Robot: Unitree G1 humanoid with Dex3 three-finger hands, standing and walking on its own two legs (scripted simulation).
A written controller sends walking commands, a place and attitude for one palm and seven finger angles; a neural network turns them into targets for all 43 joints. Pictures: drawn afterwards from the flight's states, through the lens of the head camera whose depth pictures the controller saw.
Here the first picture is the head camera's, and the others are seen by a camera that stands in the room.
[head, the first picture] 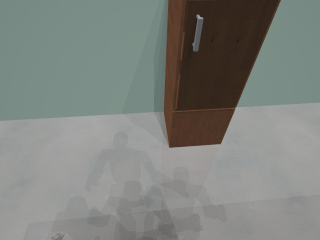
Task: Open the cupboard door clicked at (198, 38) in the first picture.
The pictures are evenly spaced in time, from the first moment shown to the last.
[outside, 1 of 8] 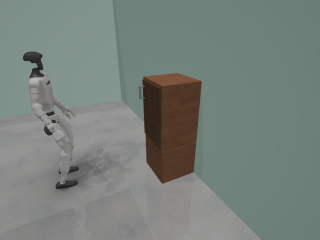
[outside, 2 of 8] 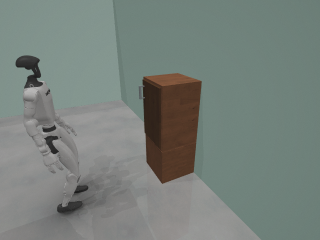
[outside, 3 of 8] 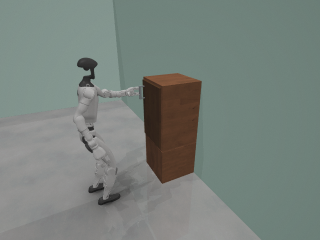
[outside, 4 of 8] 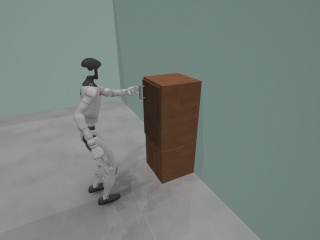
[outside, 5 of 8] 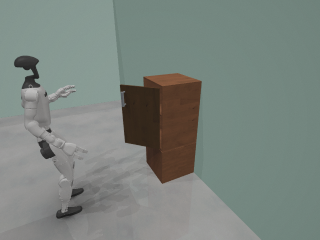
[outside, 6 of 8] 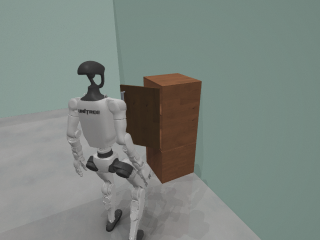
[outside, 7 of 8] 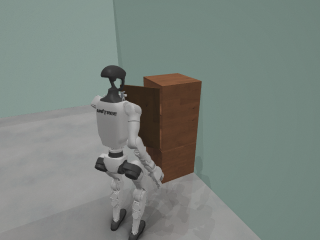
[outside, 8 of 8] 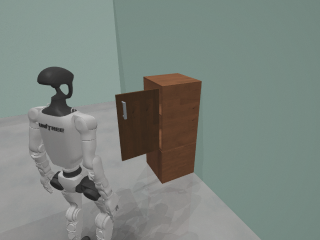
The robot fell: no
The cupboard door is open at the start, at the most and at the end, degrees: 0 94 93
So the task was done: yes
